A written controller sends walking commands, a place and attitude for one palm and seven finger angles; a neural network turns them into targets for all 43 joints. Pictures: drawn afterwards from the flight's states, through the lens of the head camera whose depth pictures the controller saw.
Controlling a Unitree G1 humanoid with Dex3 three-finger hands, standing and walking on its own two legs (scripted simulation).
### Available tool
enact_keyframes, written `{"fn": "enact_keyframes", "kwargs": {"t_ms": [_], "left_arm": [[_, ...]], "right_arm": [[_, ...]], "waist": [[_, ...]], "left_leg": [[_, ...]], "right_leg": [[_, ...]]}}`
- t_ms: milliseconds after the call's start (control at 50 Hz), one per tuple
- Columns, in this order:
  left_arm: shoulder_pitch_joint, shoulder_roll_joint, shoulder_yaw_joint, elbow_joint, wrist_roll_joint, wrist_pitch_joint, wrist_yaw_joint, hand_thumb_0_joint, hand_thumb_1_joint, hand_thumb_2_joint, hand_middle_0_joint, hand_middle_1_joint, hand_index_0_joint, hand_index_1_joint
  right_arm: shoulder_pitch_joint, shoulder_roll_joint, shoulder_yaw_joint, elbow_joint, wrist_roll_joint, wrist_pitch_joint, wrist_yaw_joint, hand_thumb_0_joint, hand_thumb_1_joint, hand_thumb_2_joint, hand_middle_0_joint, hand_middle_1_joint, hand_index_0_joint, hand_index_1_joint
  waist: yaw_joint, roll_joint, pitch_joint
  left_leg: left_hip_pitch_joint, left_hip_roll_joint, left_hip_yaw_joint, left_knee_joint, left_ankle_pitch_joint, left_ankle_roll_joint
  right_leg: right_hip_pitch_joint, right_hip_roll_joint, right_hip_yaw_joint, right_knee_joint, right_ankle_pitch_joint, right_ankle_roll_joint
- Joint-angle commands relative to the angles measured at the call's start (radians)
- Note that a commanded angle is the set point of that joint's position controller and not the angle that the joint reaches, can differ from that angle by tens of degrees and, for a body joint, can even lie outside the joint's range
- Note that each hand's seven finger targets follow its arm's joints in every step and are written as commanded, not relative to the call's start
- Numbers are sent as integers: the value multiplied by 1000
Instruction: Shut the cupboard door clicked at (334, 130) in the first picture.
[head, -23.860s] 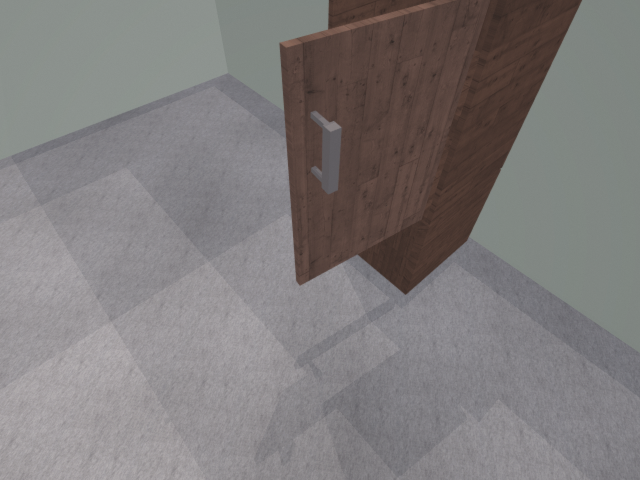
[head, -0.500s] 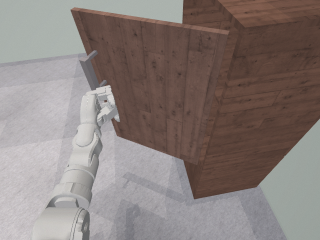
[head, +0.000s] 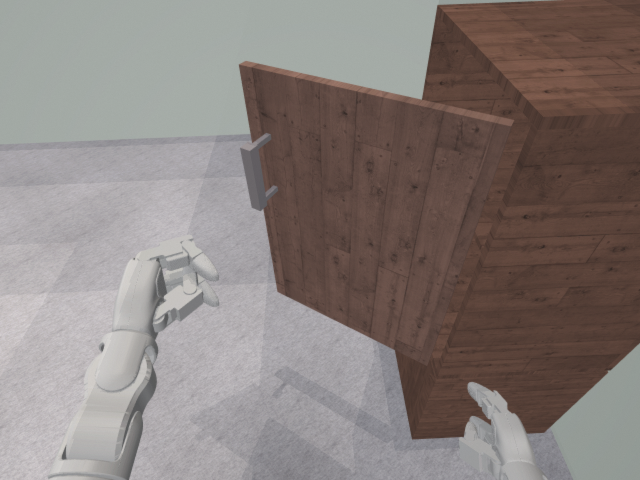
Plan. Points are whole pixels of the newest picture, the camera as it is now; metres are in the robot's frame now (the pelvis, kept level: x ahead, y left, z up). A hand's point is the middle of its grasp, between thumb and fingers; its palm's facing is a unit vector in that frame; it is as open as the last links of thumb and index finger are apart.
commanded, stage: draw the hand back to the body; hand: left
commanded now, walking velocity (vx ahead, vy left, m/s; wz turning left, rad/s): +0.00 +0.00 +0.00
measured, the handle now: (261, 172) +0.60 +0.16 +0.07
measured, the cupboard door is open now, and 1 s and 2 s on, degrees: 57 57 57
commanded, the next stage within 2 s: step back with the hand held close in 0.86 s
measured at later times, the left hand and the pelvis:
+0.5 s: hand (51, 338) +0.20 +0.28 +0.16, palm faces +0.42 -0.81 -0.42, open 6.3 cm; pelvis +0.01 +0.01 +0.01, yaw +0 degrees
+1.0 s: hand (56, 339) +0.20 +0.27 +0.16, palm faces +0.44 -0.80 -0.40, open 7.4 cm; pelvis +0.01 +0.01 +0.01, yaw +0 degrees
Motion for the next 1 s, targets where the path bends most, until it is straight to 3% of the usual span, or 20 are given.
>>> {"fn": "enact_keyframes", "kwargs": {"t_ms": [0, 120, 180, 220, 240, 320, 340, 420, 460, 540, 620, 640, 680, 720, 760, 780, 860, 940, 960, 980], "left_arm": [[-215, 143, 94, -337, 10, -52, 43, 0, 900, 900, -832, -990, -832, -990], [-24, 200, 178, -411, 11, -49, 60, 0, 900, 900, -668, -810, -668, -810], [32, 197, 200, -461, 12, -52, 64, 0, 900, 900, -585, -720, -585, -720], [111, 244, 262, -466, 9, -52, 70, 0, 900, 900, -530, -660, -530, -660], [132, 223, 255, -490, 9, -56, 67, 0, 900, 900, -502, -630, -502, -630], [246, 289, 350, -527, 7, -64, 77, 0, 900, 900, -393, -510, -393, -510], [258, 267, 341, -547, 1, -68, 76, 0, 900, 900, -365, -480, -365, -480], [352, 325, 429, -567, 2, -76, 88, 0, 900, 900, -255, -360, -255, -360], [381, 318, 442, -584, -3, -83, 90, 0, 900, 900, -200, -300, -200, -300], [312, 258, 364, -565, 10, -82, 92, 0, 900, 900, -200, -300, -200, -300], [293, 299, 392, -565, 16, -84, 102, 0, 900, 900, -200, -300, -200, -300], [290, 278, 377, -578, 14, -88, 100, 0, 900, 900, -200, -300, -200, -300], [306, 294, 397, -584, 14, -90, 102, 0, 900, 900, -200, -300, -200, -300], [332, 322, 428, -574, 11, -87, 102, 0, 900, 900, -200, -300, -200, -300], [335, 293, 408, -580, 9, -88, 96, 0, 900, 900, -200, -300, -200, -300], [330, 289, 403, -587, 9, -84, 94, 0, 900, 900, -200, -300, -200, -300], [346, 289, 412, -552, 2, -77, 91, 0, 900, 900, -200, -300, -200, -300], [335, 278, 394, -571, 4, -76, 87, 0, 900, 900, -200, -300, -200, -300], [340, 285, 402, -571, 5, -78, 90, 0, 900, 900, -200, -300, -200, -300], [241, 409, 508, -637, 12, -116, 98, 0, 900, 900, -200, -300, -200, -300]], "right_arm": [[-91, -96, -31, -133, -16, -33, -11, 0, -900, -900, 200, 300, 200, 300], [-101, -103, -31, -127, -29, -42, -8, 0, -900, -900, 200, 300, 200, 300], [-102, -97, -32, -127, -28, -47, -4, 0, -900, -900, 200, 300, 200, 300], [-100, -106, -38, -123, -32, -51, -4, 0, -900, -900, 200, 300, 200, 300], [-104, -98, -40, -127, -28, -52, -2, 0, -900, -900, 200, 300, 200, 300], [-97, -108, -50, -119, -30, -65, 0, 0, -900, -900, 200, 300, 200, 300], [-98, -100, -51, -122, -27, -68, 0, 0, -900, -900, 200, 300, 200, 300], [-87, -110, -61, -113, -25, -88, -2, 0, -900, -900, 200, 300, 200, 300], [-84, -105, -65, -117, -21, -96, -5, 0, -900, -900, 200, 300, 200, 300], [-75, -117, -70, -102, -23, -113, -6, 0, -900, -900, 200, 300, 200, 300], [-73, -123, -72, -93, -27, -124, -12, 0, -900, -900, 200, 300, 200, 300], [-77, -115, -71, -99, -26, -125, -13, 0, -900, -900, 200, 300, 200, 300], [-80, -110, -67, -100, -29, -129, -13, 0, -900, -900, 200, 300, 200, 300], [-78, -113, -65, -93, -32, -128, -13, 0, -900, -900, 200, 300, 200, 300], [-81, -104, -63, -98, -29, -124, -9, 0, -900, -900, 200, 300, 200, 300], [-82, -103, -62, -101, -29, -123, -8, 0, -900, -900, 200, 300, 200, 300], [-82, -102, -62, -104, -31, -115, -8, 0, -900, -900, 200, 300, 200, 300], [-86, -102, -65, -107, -30, -111, -8, 0, -900, -900, 200, 300, 200, 300], [-81, -104, -65, -104, -32, -113, -7, 0, -900, -900, 200, 300, 200, 300], [-87, -128, -71, -130, -25, -91, -7, 0, -900, -900, 200, 300, 200, 300]], "waist": [[-17, 21, -133], [7, -4, -106], [7, 24, -92], [19, -21, -89], [17, -6, -93], [31, -1, -79], [26, -1, -81], [38, 27, -59], [36, 18, -56], [14, 12, -7], [24, -11, -22], [23, -10, -40], [31, 28, -41], [39, 17, -46], [34, 24, -38], [33, 64, -35], [34, 3, -18], [30, 9, -32], [31, 9, -42], [6, 17, -16]], "left_leg": [[237, 18, -32, -101, 129, 16], [236, 21, -40, -132, 149, 13], [234, 26, -50, -143, 149, 5], [218, 26, -48, -141, 158, 9], [222, 26, -41, -134, 177, 9], [198, 26, -42, -132, 176, 7], [200, 27, -38, -128, 175, 9], [180, 26, -34, -119, 184, 6], [179, 27, -30, -118, 171, 7], [181, 26, -33, -124, 134, 12], [183, 25, -42, -132, 105, 13], [192, 23, -42, -131, 115, 15], [190, 19, -32, -124, 130, 14], [179, 18, -31, -118, 152, 12], [181, 20, -27, -115, 173, 10], [187, 21, -26, -116, 178, 8], [175, 22, -21, -118, 162, 10], [187, 21, -15, -114, 168, 15], [191, 21, -18, -114, 173, 14], [130, 38, -37, -50, 129, 39]], "right_leg": [[-64, 3, -4, -138, 212, -1], [-16, 3, -11, -166, 214, -3], [-13, 3, -17, -163, 205, -4], [6, 2, -17, -171, 213, -3], [6, -2, -15, -165, 230, -2], [13, -2, -18, -168, 223, 0], [9, -7, -17, -167, 225, 2], [4, -4, -17, -169, 229, 1], [-7, -5, -19, -168, 218, 4], [-49, -7, -17, -175, 177, 6], [-39, -5, -16, -177, 149, 4], [-32, -7, -16, -171, 156, 4], [-25, -8, -15, -170, 174, 3], [-6, -7, -11, -176, 200, 1], [-12, -8, -12, -170, 219, 1], [-14, -8, -12, -168, 222, 0], [-20, -8, -12, -181, 214, 6], [-19, -11, -6, -184, 221, 8], [-16, -9, -10, -181, 222, 7], [-88, -67, 73, -225, 283, 12]]}}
